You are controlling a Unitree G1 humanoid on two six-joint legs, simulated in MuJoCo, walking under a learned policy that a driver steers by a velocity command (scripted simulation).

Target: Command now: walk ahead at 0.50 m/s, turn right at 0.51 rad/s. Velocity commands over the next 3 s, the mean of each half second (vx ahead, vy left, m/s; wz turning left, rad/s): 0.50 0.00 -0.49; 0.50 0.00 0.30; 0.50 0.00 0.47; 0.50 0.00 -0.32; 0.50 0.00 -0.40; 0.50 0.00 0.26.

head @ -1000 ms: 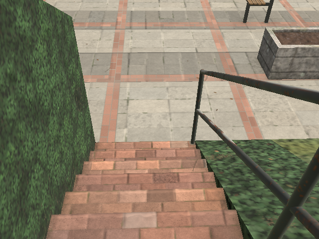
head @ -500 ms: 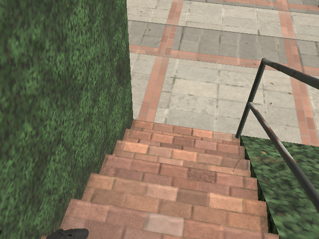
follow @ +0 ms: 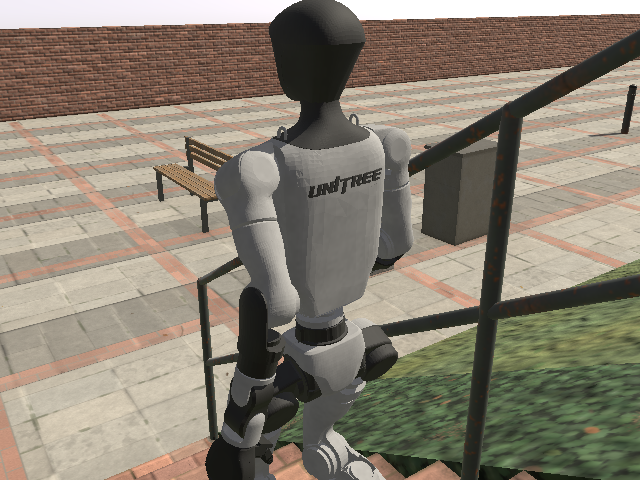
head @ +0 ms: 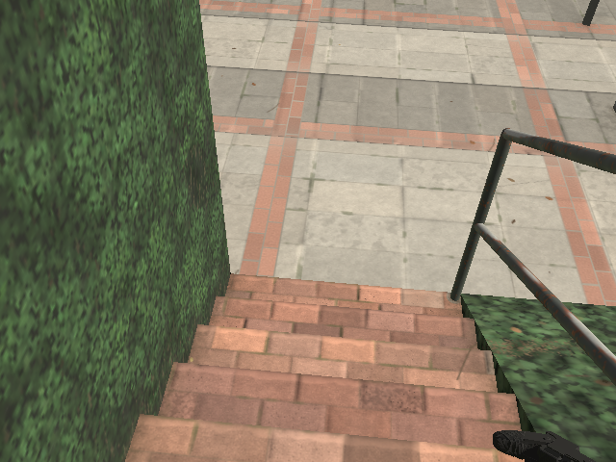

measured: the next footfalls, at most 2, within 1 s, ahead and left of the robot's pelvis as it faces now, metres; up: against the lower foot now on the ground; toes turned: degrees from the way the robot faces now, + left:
right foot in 0.56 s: +0.39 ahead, -0.20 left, -0.18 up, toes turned -14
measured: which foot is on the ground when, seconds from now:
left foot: down 0.00-0.56, up 0.58-1.00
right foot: up 0.00-0.54, down 0.56-1.00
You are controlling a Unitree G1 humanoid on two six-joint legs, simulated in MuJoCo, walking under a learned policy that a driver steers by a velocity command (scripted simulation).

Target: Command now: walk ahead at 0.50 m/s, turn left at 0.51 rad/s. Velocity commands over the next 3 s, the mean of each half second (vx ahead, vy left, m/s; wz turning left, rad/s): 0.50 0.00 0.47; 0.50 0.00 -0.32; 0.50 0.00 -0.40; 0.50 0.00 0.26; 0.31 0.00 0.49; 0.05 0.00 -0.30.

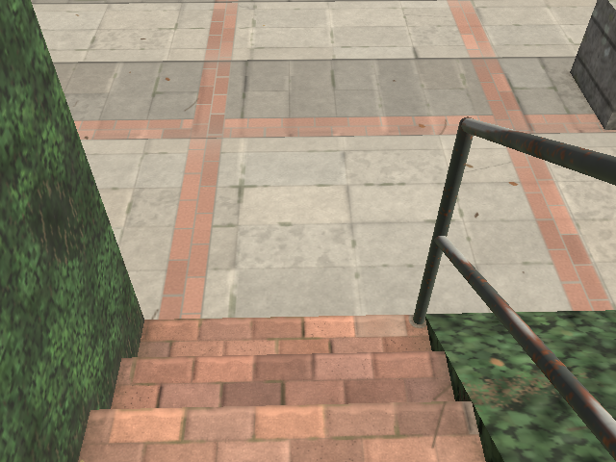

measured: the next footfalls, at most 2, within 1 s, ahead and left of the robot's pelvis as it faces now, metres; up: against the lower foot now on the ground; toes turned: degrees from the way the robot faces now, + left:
left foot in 0.10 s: +0.20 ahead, +0.12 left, -0.18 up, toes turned +3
right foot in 0.64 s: +0.50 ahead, -0.02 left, -0.36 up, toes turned +19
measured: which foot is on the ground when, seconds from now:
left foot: up 0.00-0.08, down 0.10-0.66, up 0.68-1.00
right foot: down 0.00-0.10, up 0.12-0.62, down 0.64-1.00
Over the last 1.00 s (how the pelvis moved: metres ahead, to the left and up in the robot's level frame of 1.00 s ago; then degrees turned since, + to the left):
0.50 -0.10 -0.28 -4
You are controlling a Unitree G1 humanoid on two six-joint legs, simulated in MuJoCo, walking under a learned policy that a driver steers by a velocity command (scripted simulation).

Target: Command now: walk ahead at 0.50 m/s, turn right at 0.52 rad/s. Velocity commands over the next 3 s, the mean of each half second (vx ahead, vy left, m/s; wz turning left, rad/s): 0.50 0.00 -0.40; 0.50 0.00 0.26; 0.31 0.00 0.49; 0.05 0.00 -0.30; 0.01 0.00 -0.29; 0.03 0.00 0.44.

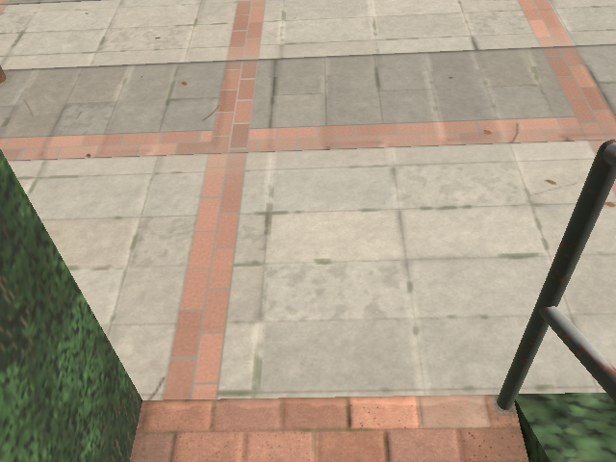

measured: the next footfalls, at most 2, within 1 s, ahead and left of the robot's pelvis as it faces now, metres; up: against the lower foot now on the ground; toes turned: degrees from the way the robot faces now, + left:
left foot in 0.14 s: +0.21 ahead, +0.14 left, -0.18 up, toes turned -12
right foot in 0.72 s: +0.51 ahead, -0.16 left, -0.36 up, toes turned -6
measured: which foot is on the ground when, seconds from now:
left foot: up 0.00-0.12, down 0.14-0.72, up 0.74-1.00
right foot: down 0.00-0.16, up 0.18-0.70, down 0.72-1.00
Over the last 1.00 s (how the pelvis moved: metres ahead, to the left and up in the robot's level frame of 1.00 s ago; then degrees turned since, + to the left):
0.54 0.07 -0.32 2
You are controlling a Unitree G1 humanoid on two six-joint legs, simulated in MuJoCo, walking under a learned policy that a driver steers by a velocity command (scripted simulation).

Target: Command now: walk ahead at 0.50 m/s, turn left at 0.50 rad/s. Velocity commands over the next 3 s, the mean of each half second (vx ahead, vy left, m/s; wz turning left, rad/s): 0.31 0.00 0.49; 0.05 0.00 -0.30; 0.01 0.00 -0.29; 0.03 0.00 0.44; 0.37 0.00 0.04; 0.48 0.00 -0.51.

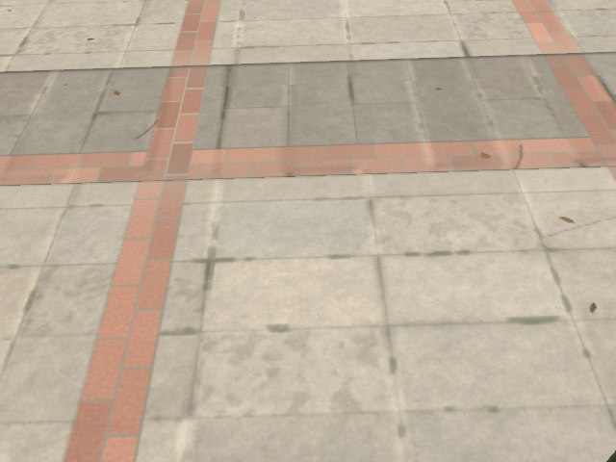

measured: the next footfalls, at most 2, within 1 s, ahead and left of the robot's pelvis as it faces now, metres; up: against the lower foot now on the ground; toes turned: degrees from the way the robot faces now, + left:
left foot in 0.28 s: +0.28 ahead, +0.16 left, -0.18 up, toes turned +10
right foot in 0.80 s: +0.29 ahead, -0.09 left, -0.18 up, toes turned +14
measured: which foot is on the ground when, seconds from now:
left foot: up 0.00-0.26, down 0.28-0.84, up 0.86-1.00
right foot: down 0.00-0.28, up 0.30-0.78, down 0.80-1.00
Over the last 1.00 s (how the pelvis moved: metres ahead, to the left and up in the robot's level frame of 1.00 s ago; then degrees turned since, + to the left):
0.53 -0.06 -0.34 0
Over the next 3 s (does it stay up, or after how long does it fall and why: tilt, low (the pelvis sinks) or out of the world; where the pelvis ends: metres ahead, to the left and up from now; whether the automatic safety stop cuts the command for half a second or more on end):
stays up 0.86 0.16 -0.35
